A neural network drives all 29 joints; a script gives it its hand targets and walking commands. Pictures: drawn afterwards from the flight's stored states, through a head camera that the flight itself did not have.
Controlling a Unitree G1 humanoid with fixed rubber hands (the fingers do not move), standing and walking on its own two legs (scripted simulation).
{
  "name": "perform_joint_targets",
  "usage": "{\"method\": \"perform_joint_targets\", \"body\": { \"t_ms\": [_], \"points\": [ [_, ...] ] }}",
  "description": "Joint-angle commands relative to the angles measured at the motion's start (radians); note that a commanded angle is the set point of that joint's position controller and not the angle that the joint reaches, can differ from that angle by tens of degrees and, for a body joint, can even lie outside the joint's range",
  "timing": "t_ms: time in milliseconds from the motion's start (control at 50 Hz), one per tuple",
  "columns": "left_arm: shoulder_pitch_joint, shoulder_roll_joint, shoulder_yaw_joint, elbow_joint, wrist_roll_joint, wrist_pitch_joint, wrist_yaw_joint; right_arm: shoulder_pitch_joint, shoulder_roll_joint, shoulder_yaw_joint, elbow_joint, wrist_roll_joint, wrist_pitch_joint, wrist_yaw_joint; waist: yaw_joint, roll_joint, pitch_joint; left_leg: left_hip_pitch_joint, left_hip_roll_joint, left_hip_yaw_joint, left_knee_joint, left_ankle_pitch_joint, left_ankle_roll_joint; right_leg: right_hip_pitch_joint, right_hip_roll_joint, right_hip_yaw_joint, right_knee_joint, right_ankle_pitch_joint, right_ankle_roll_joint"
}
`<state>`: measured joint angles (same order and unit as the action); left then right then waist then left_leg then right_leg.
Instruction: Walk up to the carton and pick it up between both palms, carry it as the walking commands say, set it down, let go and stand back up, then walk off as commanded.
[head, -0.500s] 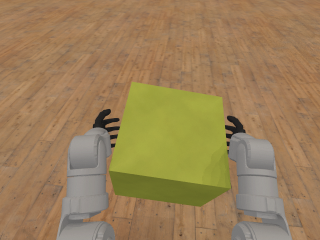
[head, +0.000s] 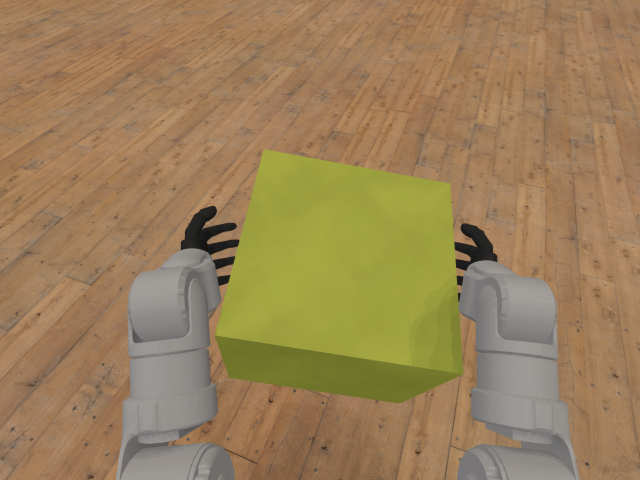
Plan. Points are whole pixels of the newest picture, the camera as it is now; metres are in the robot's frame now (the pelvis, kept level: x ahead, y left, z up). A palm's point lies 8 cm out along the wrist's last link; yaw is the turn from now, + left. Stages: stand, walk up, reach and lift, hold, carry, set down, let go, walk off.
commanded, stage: carry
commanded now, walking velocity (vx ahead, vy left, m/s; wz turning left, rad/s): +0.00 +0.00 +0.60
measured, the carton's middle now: (335, 284) +0.38 -0.02 +0.05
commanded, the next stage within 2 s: none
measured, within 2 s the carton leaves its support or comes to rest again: neither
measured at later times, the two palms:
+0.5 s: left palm (61, 330) +0.28 +0.27 +0.11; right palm (361, 286) +0.35 -0.05 +0.09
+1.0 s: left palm out of the picture +0.15 +0.42 +0.11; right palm (195, 318) +0.31 +0.14 +0.09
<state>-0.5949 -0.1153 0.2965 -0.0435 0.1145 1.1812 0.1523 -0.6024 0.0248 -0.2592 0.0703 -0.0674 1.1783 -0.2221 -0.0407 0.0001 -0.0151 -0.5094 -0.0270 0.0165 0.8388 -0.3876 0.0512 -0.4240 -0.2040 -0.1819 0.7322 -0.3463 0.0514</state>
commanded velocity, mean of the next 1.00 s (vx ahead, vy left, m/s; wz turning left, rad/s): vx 0.00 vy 0.00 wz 0.60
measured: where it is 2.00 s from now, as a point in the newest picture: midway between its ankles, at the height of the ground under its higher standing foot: outside the picture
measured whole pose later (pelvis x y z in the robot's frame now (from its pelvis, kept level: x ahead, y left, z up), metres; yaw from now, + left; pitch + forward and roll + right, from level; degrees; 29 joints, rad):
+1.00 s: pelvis -0.09 +0.11 +0.00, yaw +26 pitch +4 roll -2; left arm -0.59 -0.13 0.31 -0.19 0.11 1.15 0.12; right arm -0.60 0.08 -0.28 -0.07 -0.06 1.12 -0.22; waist 0.04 0.04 0.11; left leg -0.51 -0.06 -0.08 0.74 -0.28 0.04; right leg -0.40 0.01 -0.18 0.78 -0.54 0.07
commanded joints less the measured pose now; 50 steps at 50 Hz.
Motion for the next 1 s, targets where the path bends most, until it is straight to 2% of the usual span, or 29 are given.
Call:
{"method": "perform_joint_targets", "body": {
  "t_ms": [0, 20, 40, 60, 100, 160, 180, 220, 280, 340, 360, 380, 400, 420, 440, 460, 520, 620, 660, 680, 700, 720, 740, 760, 800, 840, 920, 960, 980],
  "points": [
    [-0.602, -0.942, -0.591, -0.096, -0.321, -0.041, -0.093, -0.89, 1.042, 0.664, -0.361, 0.414, -0.037, 0.179, 0.035, -0.156, -0.597, 0.232, 0.064, -0.017, -0.293, 0.336, -0.05, 0.282, -0.103, -0.016, 0.072, 0.455, 0.003],
    [-0.653, -0.921, -0.602, -0.111, -0.321, -0.04, -0.09, -0.894, 1.024, 0.651, -0.339, 0.412, -0.037, 0.184, 0.029, 0.044, -0.589, 0.396, 0.185, -0.235, -0.277, 0.776, 0.005, 0.038, -0.035, -0.003, 0.204, 0.055, 0.057],
    [-0.653, -0.932, -0.623, -0.095, -0.326, -0.038, -0.092, -0.865, 1.009, 0.638, -0.319, 0.394, -0.04, 0.184, 0.021, 0.269, -0.584, 0.523, 0.314, -0.47, -0.27, 1.16, 0.09, -0.174, 0.096, 0.018, 0.338, -0.303, 0.094],
    [-0.756, -0.932, -0.652, -0.076, -0.341, -0.044, -0.092, -0.944, 0.99, 0.624, -0.315, 0.383, -0.055, 0.182, 0.017, 0.322, -0.575, 0.562, 0.328, -0.53, -0.283, 1.169, 0.142, -0.249, 0.128, 0.085, 0.377, -0.375, 0.081],
    [-0.717, -0.99, -0.693, -0.097, -0.37, -0.054, -0.108, -0.899, 1.017, 0.651, -0.358, 0.379, -0.065, 0.191, 0.02, 0.171, -0.611, 0.648, 0.286, -0.474, -0.259, 1.08, 0.132, -0.302, 0.121, 0.158, 0.422, -0.307, 0.064],
    [-0.733, -1.01, -0.726, -0.128, -0.397, -0.064, -0.118, -0.889, 1.001, 0.638, -0.387, 0.361, -0.079, 0.189, 0.013, 0.123, -0.615, 0.582, 0.25, -0.454, -0.303, 0.877, 0.13, -0.236, 0.154, 0.139, 0.36, -0.233, 0.057],
    [-0.762, -1.029, -0.756, -0.166, -0.42, -0.067, -0.124, -0.881, 0.997, 0.63, -0.411, 0.353, -0.088, 0.188, 0.011, 0.191, -0.626, 0.584, 0.243, -0.452, -0.289, 0.922, 0.138, -0.21, 0.155, 0.141, 0.322, -0.234, 0.052],
    [-0.728, -1.031, -0.768, -0.163, -0.428, -0.057, -0.127, -0.85, 0.986, 0.627, -0.434, 0.343, -0.088, 0.186, 0.01, 0.216, -0.615, 0.57, 0.231, -0.469, -0.295, 0.963, 0.144, -0.175, 0.179, 0.14, 0.246, -0.243, 0.049],
    [-0.665, -0.995, -0.758, -0.154, -0.425, -0.051, -0.133, -0.8, 0.969, 0.635, -0.422, 0.328, -0.079, 0.182, 0.01, 0.202, -0.665, 0.591, 0.215, -0.473, -0.277, 1.034, 0.137, -0.082, 0.207, 0.134, 0.107, -0.214, 0.035],
    [-0.643, -0.994, -0.738, -0.16, -0.425, -0.044, -0.138, -0.805, 0.975, 0.658, -0.452, 0.333, -0.067, 0.179, 0.032, 0.139, -0.69, 0.338, 0.175, -0.4, -0.259, 0.892, 0.086, 0.242, 0.181, 0.12, -0.108, -0.07, 0.007],
    [-0.656, -0.981, -0.737, -0.173, -0.419, -0.046, -0.141, -0.806, 0.976, 0.665, -0.443, 0.334, -0.068, 0.18, 0.045, 0.125, -0.694, 0.189, 0.151, -0.351, -0.225, 0.789, 0.045, 0.409, 0.131, 0.137, -0.205, 0.027, -0.02],
    [-0.637, -0.965, -0.722, -0.177, -0.413, -0.045, -0.139, -0.793, 0.978, 0.669, -0.438, 0.336, -0.064, 0.173, 0.056, 0.057, -0.689, 0.046, 0.1, -0.278, -0.164, 0.572, -0.008, 0.571, 0.01, 0.206, -0.256, 0.184, -0.054],
    [-0.64, -0.978, -0.725, -0.198, -0.421, -0.053, -0.144, -0.818, 0.993, 0.694, -0.482, 0.354, -0.067, 0.173, 0.053, -0.165, -0.709, -0.12, 0.006, -0.131, -0.013, 0.227, -0.059, 0.688, -0.211, 0.346, -0.205, 0.609, -0.132],
    [-0.631, -0.982, -0.724, -0.191, -0.409, -0.054, -0.144, -0.862, 0.992, 0.699, -0.51, 0.373, -0.066, 0.179, 0.045, -0.308, -0.68, -0.249, 0.003, -0.04, 0.164, -0.18, -0.07, 0.677, -0.36, 0.373, -0.159, 0.91, -0.227],
    [-0.623, -0.974, -0.708, -0.188, -0.402, -0.055, -0.142, -0.882, 0.993, 0.699, -0.494, 0.385, -0.063, 0.181, 0.046, -0.245, -0.658, -0.254, 0.046, -0.026, 0.224, -0.209, -0.066, 0.671, -0.351, 0.337, -0.144, 0.997, -0.24],
    [-0.598, -0.971, -0.686, -0.194, -0.391, -0.053, -0.137, -0.862, 1.017, 0.699, -0.472, 0.394, -0.058, 0.181, 0.05, -0.168, -0.633, -0.243, 0.042, -0.014, 0.259, -0.166, -0.064, 0.636, -0.321, 0.288, -0.145, 0.956, -0.217],
    [-0.576, -0.944, -0.658, -0.205, -0.359, -0.06, -0.13, -0.808, 1.051, 0.72, -0.439, 0.408, -0.057, 0.193, 0.052, -0.159, -0.611, -0.22, 0.035, 0.017, 0.166, -0.094, -0.068, 0.631, -0.255, 0.161, -0.116, 0.911, -0.16],
    [-0.561, -0.917, -0.627, -0.166, -0.324, -0.065, -0.117, -0.833, 1.045, 0.717, -0.386, 0.421, -0.047, 0.201, 0.056, -0.25, -0.605, -0.051, 0.007, 0.088, -0.103, -0.029, -0.074, 0.541, -0.198, 0.014, -0.058, 0.81, -0.095],
    [-0.584, -0.927, -0.638, -0.164, -0.325, -0.071, -0.114, -0.911, 1.037, 0.721, -0.436, 0.431, -0.062, 0.202, 0.042, -0.208, -0.616, 0.052, 0.016, 0.087, -0.275, 0.15, -0.065, 0.497, -0.171, -0.036, -0.001, 0.722, -0.053],
    [-0.559, -0.916, -0.641, -0.175, -0.324, -0.068, -0.111, -0.856, 1.038, 0.719, -0.421, 0.429, -0.054, 0.207, 0.03, -0.192, -0.639, 0.174, 0.05, 0.031, -0.303, 0.283, -0.043, 0.42, -0.144, -0.043, 0.056, 0.634, -0.015],
    [-0.605, -0.923, -0.648, -0.174, -0.33, -0.067, -0.109, -0.879, 1.028, 0.706, -0.423, 0.432, -0.059, 0.206, 0.025, -0.076, -0.672, 0.332, 0.123, -0.118, -0.281, 0.57, -0.015, 0.261, -0.093, -0.026, 0.149, 0.362, 0.025],
    [-0.615, -0.902, -0.656, -0.158, -0.326, -0.063, -0.107, -0.873, 0.997, 0.695, -0.398, 0.415, -0.06, 0.205, 0.019, 0.159, -0.664, 0.499, 0.254, -0.332, -0.219, 1.142, 0.046, 0.021, 0.017, -0.022, 0.283, -0.091, 0.075],
    [-0.622, -0.905, -0.675, -0.14, -0.331, -0.056, -0.107, -0.852, 0.988, 0.682, -0.366, 0.394, -0.06, 0.205, 0.012, 0.302, -0.631, 0.603, 0.325, -0.479, -0.245, 1.303, 0.123, -0.137, 0.12, 0.027, 0.299, -0.376, 0.095],
    [-0.642, -0.897, -0.686, -0.148, -0.331, -0.059, -0.106, -0.832, 0.991, 0.682, -0.332, 0.388, -0.06, 0.205, 0.009, 0.308, -0.626, 0.661, 0.326, -0.524, -0.243, 1.298, 0.144, -0.213, 0.142, 0.077, 0.327, -0.405, 0.086],
    [-0.7, -0.96, -0.734, -0.18, -0.367, -0.075, -0.114, -0.91, 1.006, 0.698, -0.418, 0.391, -0.08, 0.208, 0.011, 0.216, -0.645, 0.735, 0.285, -0.46, -0.216, 1.241, 0.116, -0.271, 0.148, 0.13, 0.327, -0.342, 0.059],
    [-0.661, -0.978, -0.747, -0.179, -0.384, -0.076, -0.121, -0.877, 0.982, 0.688, -0.456, 0.372, -0.085, 0.205, 0.01, 0.163, -0.66, 0.669, 0.264, -0.455, -0.256, 1.085, 0.123, -0.184, 0.175, 0.118, 0.26, -0.288, 0.063],
    [-0.593, -0.988, -0.765, -0.207, -0.415, -0.062, -0.132, -0.74, 0.97, 0.675, -0.462, 0.334, -0.079, 0.194, 0.009, 0.194, -0.673, 0.536, 0.233, -0.454, -0.263, 1.041, 0.127, 0.027, 0.204, 0.118, 0.031, -0.215, 0.036],
    [-0.603, -0.976, -0.769, -0.23, -0.421, -0.059, -0.139, -0.738, 0.975, 0.684, -0.472, 0.332, -0.077, 0.19, 0.022, 0.152, -0.695, 0.416, 0.219, -0.431, -0.257, 0.968, 0.095, 0.217, 0.187, 0.134, -0.102, -0.114, 0.007],
    [-0.609, -0.974, -0.762, -0.21, -0.42, -0.056, -0.141, -0.768, 0.968, 0.688, -0.476, 0.336, -0.074, 0.187, 0.042, 0.145, -0.695, 0.262, 0.184, -0.359, -0.204, 0.903, 0.052, 0.384, 0.138, 0.14, -0.195, 0.014, -0.013]
  ]
}}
